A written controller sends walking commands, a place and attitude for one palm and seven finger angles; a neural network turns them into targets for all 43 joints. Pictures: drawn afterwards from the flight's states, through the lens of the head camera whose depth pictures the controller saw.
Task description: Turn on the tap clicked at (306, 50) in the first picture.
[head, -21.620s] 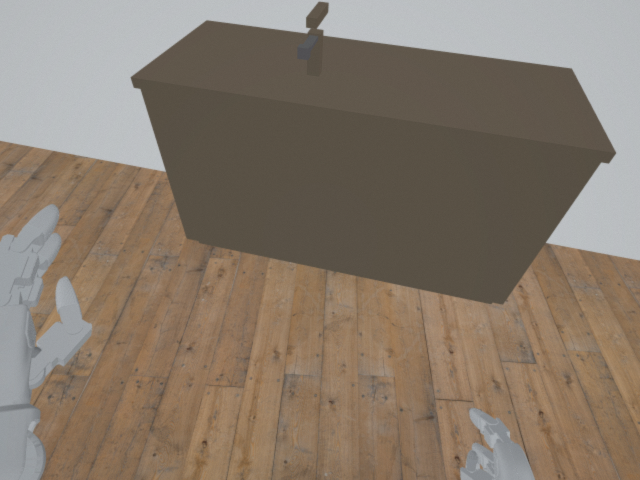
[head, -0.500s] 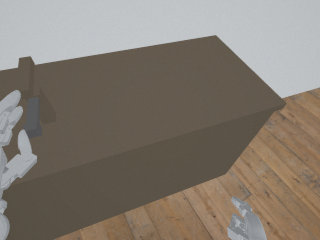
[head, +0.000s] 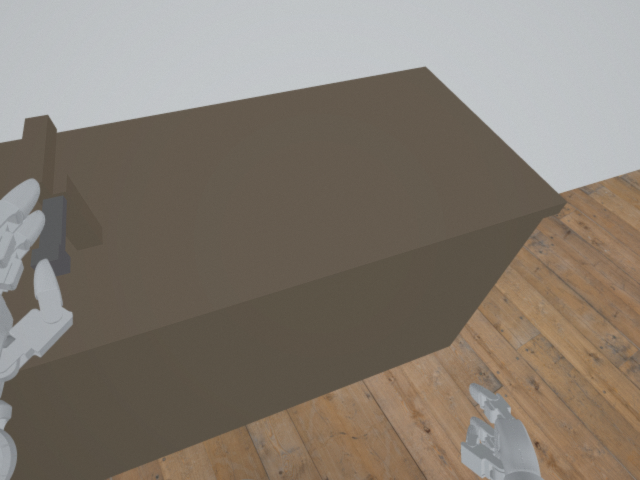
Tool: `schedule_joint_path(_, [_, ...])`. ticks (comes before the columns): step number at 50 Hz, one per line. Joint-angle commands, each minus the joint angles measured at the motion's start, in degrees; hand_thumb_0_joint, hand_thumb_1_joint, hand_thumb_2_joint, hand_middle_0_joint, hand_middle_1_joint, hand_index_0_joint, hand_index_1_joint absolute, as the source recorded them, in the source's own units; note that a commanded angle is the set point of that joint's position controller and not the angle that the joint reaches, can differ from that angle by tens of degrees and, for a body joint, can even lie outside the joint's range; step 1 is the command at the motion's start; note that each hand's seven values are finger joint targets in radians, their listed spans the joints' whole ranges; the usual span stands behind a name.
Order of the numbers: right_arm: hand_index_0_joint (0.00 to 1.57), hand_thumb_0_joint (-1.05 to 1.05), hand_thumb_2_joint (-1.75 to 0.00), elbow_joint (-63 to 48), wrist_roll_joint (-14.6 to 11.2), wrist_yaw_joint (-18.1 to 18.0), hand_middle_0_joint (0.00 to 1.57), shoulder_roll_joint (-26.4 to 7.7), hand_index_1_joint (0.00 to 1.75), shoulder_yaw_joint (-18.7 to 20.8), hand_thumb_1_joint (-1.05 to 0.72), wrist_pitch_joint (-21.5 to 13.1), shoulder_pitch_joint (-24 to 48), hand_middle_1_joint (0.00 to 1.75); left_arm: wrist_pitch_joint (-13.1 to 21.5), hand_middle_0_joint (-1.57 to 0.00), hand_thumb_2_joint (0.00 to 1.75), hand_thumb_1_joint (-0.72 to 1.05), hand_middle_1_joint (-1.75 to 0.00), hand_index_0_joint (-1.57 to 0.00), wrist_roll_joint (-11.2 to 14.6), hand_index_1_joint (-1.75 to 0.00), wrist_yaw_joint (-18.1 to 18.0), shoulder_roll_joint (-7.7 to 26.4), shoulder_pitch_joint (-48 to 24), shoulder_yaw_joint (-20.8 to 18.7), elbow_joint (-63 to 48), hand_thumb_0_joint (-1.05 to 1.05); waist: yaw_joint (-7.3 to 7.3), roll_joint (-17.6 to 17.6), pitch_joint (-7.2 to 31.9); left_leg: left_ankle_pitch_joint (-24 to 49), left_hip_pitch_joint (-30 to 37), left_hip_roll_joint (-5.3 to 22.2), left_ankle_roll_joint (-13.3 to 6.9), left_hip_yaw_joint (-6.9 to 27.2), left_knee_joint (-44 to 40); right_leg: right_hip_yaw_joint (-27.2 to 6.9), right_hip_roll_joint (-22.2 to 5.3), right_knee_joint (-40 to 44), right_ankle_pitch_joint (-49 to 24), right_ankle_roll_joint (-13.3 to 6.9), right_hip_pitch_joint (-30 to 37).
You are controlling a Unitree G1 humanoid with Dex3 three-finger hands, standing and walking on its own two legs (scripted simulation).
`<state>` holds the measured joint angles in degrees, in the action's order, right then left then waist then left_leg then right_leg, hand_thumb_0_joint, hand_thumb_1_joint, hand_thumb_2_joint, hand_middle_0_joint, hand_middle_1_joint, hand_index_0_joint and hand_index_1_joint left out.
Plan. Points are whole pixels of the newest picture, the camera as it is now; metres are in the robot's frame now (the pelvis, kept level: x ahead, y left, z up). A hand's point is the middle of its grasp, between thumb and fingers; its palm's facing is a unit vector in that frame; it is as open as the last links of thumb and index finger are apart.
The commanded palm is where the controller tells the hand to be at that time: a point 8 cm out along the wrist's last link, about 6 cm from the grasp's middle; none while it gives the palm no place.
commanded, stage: shuffle to correct the standing spot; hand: left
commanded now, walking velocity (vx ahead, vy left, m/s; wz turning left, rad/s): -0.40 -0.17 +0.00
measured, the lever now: (51, 261) +0.32 +0.34 +0.09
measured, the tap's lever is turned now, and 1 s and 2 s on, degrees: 0 0 0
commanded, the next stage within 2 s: come to a stop and stand still in 0.60 s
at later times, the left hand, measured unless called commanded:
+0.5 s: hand (45, 349) +0.19 +0.24 +0.16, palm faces +0.38 -0.82 -0.42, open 7.4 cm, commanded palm +0.13 +0.28 +0.18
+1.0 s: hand (64, 349) +0.19 +0.23 +0.17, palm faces +0.42 -0.82 -0.40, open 7.4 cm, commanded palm +0.13 +0.27 +0.18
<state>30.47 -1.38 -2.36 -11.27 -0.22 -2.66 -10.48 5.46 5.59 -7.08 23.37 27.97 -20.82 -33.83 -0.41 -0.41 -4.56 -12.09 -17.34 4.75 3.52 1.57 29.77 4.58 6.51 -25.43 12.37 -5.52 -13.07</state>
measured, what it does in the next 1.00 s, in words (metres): steps on the spot: left foot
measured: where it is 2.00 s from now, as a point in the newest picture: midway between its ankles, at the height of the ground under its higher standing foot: outside the picture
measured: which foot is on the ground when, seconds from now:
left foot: down 0.00-0.56, up 0.58-0.78, down 0.80-1.00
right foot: down 0.00-1.00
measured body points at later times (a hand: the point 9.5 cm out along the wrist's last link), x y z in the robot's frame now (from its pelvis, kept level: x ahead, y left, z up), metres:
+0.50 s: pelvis -0.03 +0.00 +0.00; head +0.00 +0.00 +0.44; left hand +0.17 +0.29 +0.19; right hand +0.13 -0.22 -0.09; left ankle +0.03 +0.15 -0.73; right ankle +0.01 -0.05 -0.73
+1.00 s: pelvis -0.02 -0.02 +0.00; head +0.00 -0.02 +0.45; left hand +0.16 +0.27 +0.19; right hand +0.19 -0.24 -0.07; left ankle -0.03 +0.13 -0.73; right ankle +0.01 -0.05 -0.73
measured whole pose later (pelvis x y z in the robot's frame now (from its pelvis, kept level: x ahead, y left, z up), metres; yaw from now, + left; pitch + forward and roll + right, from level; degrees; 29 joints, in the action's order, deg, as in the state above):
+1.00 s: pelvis -0.02 -0.02 +0.00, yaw +2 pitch -1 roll +0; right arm 31.1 -1.5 -3.0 -13.0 -0.3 -2.2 -8.2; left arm 6.4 3.4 -9.9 21.2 27.6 -18.6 -30.7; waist -0.1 -0.7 -3.4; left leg -16.0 -11.1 2.9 2.2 -0.8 28.2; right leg 6.2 5.9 -24.2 10.8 -6.2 -13.0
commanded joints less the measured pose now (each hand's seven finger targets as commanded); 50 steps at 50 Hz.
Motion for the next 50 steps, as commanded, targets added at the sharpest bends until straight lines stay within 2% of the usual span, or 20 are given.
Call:
schedule_joint_path(1, [0.2,0.0,-0.9,-8.74,0.07,-0.18,0.2,-6.02,0.3,2.67,-0.9,-2.5,3.06,0.3,4.43,-0.2,0.9,0.9,-0.3,-0.2,0.34,-0.3,-0.86,9.22,0.1,-7.54,-11.67,0.0,0.19,-3.12,12.73,18.33,5.91,3.61,-3.99,0.99,-1.35,-6.3,-9.44,3.69,-20.54,7.81,3.47])
schedule_joint_path(4, [0.2,0.0,-0.9,-8.79,-0.13,-0.26,0.2,-5.95,0.3,2.83,-0.9,-2.46,3.48,0.3,4.06,-0.2,0.9,0.9,-0.3,-0.2,0.63,-0.3,-0.99,9.41,2.2,-8.24,-10.71,0.0,0.14,-2.5,13.26,9.45,5.69,2.37,-3.83,-0.11,-1.19,-7.67,-10.04,5.49,-15.3,7.31,2.5])
schedule_joint_path(8, [0.2,0.0,-0.9,-8.6,-0.58,-0.29,0.2,-5.72,0.3,2.85,-0.9,-2.55,2.5,0.3,3.67,-0.2,0.9,0.9,-0.3,-0.2,0.7,-0.3,-1.75,9.25,1.62,-8.04,-10.88,0.0,0.57,2.56,11.58,-4.44,5.29,-1.12,-3.51,-2.19,5.09,-12.57,-13.69,11.38,1.72,5.38,-4.4])
schedule_joint_path(10, [0.2,0.0,-0.9,-7.86,-0.55,-0.68,0.2,-5.56,0.3,2.55,-0.9,-2.83,2.54,0.3,3.22,-0.2,0.9,0.9,-0.3,-0.2,0.67,-0.3,-2.43,8.95,1.09,-7.15,-11.24,0.0,0.77,3.68,10.6,-5.49,6.88,-1.46,-3.53,-1.84,8.04,-14.54,-15.74,13.3,8.74,3.0,-8.36])
schedule_joint_path(13, [0.2,0.0,-0.9,-7.23,-0.12,-0.95,0.2,-5.93,0.3,1.98,-0.9,-3.32,2.6,0.3,2.83,-0.2,0.9,0.9,-0.3,-0.2,0.44,-0.3,-2.89,8.87,-2.1,-6.23,-11.85,0.0,1.11,2.61,8.21,-6.01,7.63,-1.53,-3.62,-1.68,5.66,-12.65,-14.82,12.84,14.6,1.78,-11.18])
schedule_joint_path(16, [0.2,0.0,-0.9,-7.33,0.33,-1.51,0.2,-7.08,0.3,1.67,-0.9,-3.58,3.23,0.3,2.92,-0.2,0.9,0.9,-0.3,-0.2,0.11,-0.3,-2.86,8.71,-4.58,-5.68,-12.73,0.0,1.09,-7.87,6.34,-9.22,4.23,4.12,-5.79,6.9,-9.04,-6.95,-7.94,4.66,11.99,4.57,-7.5])
schedule_joint_path(18, [0.2,0.0,-0.9,-7.83,0.13,-1.29,0.2,-7.51,0.3,1.66,-0.9,-3.57,4.1,0.3,2.89,-0.2,0.9,0.9,-0.3,-0.2,-0.82,-0.3,-2.64,8.05,-4.35,-5.82,-10.84,0.0,0.52,-14.31,4.17,-23.4,-10.01,10.29,-8.65,15.24,-18.04,-6.54,-5.09,-6.08,9.09,6.28,2.6])
schedule_joint_path(20, [0.2,0.0,-0.9,-8.18,0.4,-0.97,0.2,-6.94,0.3,1.59,-0.9,-3.57,3.94,0.3,2.96,-0.2,0.9,0.9,-0.3,-0.2,-1.78,-0.3,-1.68,7.19,-4.47,-4.81,-10.2,0.0,0.25,-15.03,2.81,-24.36,-15.23,10.7,-9.22,15.1,-18.9,-5.87,-5.0,-9.95,6.5,5.78,6.31])
schedule_joint_path(24, [0.2,0.0,-0.9,-8.31,0.16,0.84,0.2,-7.06,0.3,2.59,-0.9,-4.14,2.5,0.3,3.65,-0.2,0.9,0.9,-0.3,-0.2,-2.09,-0.3,-0.89,7.73,-3.74,-5.58,-10.93,0.0,0.47,-9.25,7.33,-16.4,-6.93,6.27,-6.72,8.39,-10.28,-5.43,-4.9,0.91,4.14,5.22,6.85])
schedule_joint_path(26, [0.2,0.0,-0.9,-8.1,0.25,1.17,0.2,-6.99,0.3,3.11,-0.9,-4.15,1.99,0.3,3.71,-0.2,0.9,0.9,-0.3,-0.2,-2.14,-0.3,-0.96,7.57,-2.48,-5.62,-9.61,0.0,0.24,-0.9,7.92,-14.92,-7.25,2.51,-5.22,4.21,-2.59,-8.59,-7.61,6.12,6.54,3.92,6.18])
schedule_joint_path(28, [0.2,0.0,-0.9,-7.52,-0.13,0.98,0.2,-6.75,0.3,3.56,-0.9,-4.39,1.55,0.3,3.43,-0.2,0.9,0.9,-0.3,-0.2,-1.21,-0.3,-1.2,7.84,-1.9,-5.96,-9.22,0.0,0.35,9.83,7.42,-10.95,-2.1,-3.55,-3.06,-1.78,14.96,-20.41,-16.43,14.34,18.07,-0.39,-5.53])
schedule_joint_path(29, [0.2,0.0,-0.9,-6.69,-0.04,1.1,0.2,-6.72,0.3,3.39,-0.9,-4.36,1.91,0.3,3.29,-0.2,0.9,0.9,-0.3,-0.2,-0.84,-0.3,-1.82,7.71,-1.43,-5.85,-9.18,0.0,0.37,9.41,7.61,-8.96,-2.37,-3.58,-3.1,-0.95,19.58,-23.78,-19.86,15.77,15.66,-1.77,-6.07])
schedule_joint_path(31, [0.2,0.0,-0.9,-6.13,0.67,0.76,0.2,-5.8,0.3,2.46,-0.9,-4.53,2.45,0.3,4.46,-0.2,0.9,0.9,-0.3,-0.2,-0.69,-0.3,-2.43,8.9,-1.42,-6.61,-10.09,0.0,0.05,5.57,8.76,-10.71,-9.23,-2.76,-3.19,0.31,23.66,-23.46,-21.46,12.92,5.4,-2.83,1.2])
schedule_joint_path(34, [0.2,0.0,-0.9,-5.33,1.32,-0.13,0.2,-4.62,0.3,1.4,-0.9,-4.23,4.02,0.3,5.55,-0.2,0.9,0.9,-0.3,-0.2,-0.93,-0.3,-3.28,10.56,-2.92,-7.66,-10.96,0.0,-0.32,1.32,9.82,-12.91,-10.63,-1.37,-3.16,-0.37,16.01,-18.65,-21.16,8.11,-10.5,-4.36,9.0])
schedule_joint_path(36, [0.2,0.0,-0.9,-5.65,1.77,-0.81,0.2,-4.76,0.3,1.41,-0.9,-4.12,3.36,0.3,5.97,-0.2,0.9,0.9,-0.3,-0.2,-1.11,-0.3,-3.6,9.77,-0.88,-7.97,-9.47,0.0,-0.73,1.24,11.69,-9.45,-6.23,-2.34,-3.68,-2.95,6.72,-16.61,-18.45,5.66,-18.2,-2.18,10.48])
schedule_joint_path(38, [0.2,0.0,-0.9,-5.71,1.47,-1.0,0.2,-5.23,0.3,1.5,-0.9,-3.99,2.58,0.3,6.2,-0.2,0.9,0.9,-0.3,-0.2,-1.23,-0.3,-4.04,8.63,-0.61,-7.34,-10.19,0.0,-0.61,0.22,13.51,-0.98,0.55,-3.06,-4.29,-3.74,-2.84,-14.54,-16.96,4.45,-22.66,3.44,11.56])
schedule_joint_path(41, [0.2,0.0,-0.9,-6.6,0.53,-1.23,0.2,-6.93,0.3,2.09,-0.9,-3.62,3.74,0.3,6.39,-0.2,0.9,0.9,-0.3,-0.2,-1.41,-0.3,-4.76,8.07,-1.51,-6.72,-11.71,0.0,-1.04,-4.2,17.27,22.42,14.96,4.24,-7.01,1.62,-4.32,-8.93,-11.95,-1.11,-30.19,10.55,6.52])
schedule_joint_path(42, [0.2,0.0,-0.9,-6.69,0.01,-0.98,0.2,-7.38,0.3,2.11,-0.9,-3.35,4.28,0.3,6.24,-0.2,0.9,0.9,-0.3,-0.2,-1.45,-0.3,-4.6,7.32,-2.0,-5.95,-10.95,0.0,-1.21,-3.17,16.87,22.17,14.08,4.49,-6.92,1.44,-2.74,-9.86,-11.88,1.23,-27.87,11.65,6.27])
schedule_joint_path(45, [0.2,0.0,-0.9,-6.92,0.25,-0.86,0.2,-7.01,0.3,1.86,-0.9,-2.71,4.14,0.3,4.64,-0.2,0.9,0.9,-0.3,-0.2,-2.31,-0.3,-4.12,6.55,-1.46,-4.69,-8.97,0.0,0.44,-3.21,14.51,17.75,7.42,1.33,-4.89,0.17,-0.85,-9.19,-12.69,1.91,-33.37,8.42,11.24])
schedule_joint_path(50, [0.2,0.0,-0.9,-7.51,-0.16,-0.62,0.2,-6.97,0.3,1.58,-0.9,-1.45,4.11,0.3,4.02,-0.2,0.9,0.9,-0.3,-0.2,-1.8,-0.3,-4.1,6.66,1.46,-5.19,-6.62,0.0,0.05,0.64,11.96,2.26,2.84,-0.88,-5.14,0.74,-2.38,-13.7,-14.48,9.04,-11.44,7.95,10.25])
